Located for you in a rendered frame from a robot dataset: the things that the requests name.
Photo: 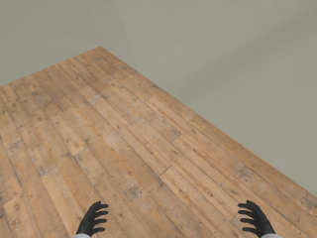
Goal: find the left robot hand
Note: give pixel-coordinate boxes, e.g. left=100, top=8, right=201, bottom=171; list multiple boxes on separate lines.
left=76, top=200, right=109, bottom=237

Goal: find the right robot hand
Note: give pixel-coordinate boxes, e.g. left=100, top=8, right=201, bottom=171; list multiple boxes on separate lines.
left=238, top=200, right=275, bottom=238

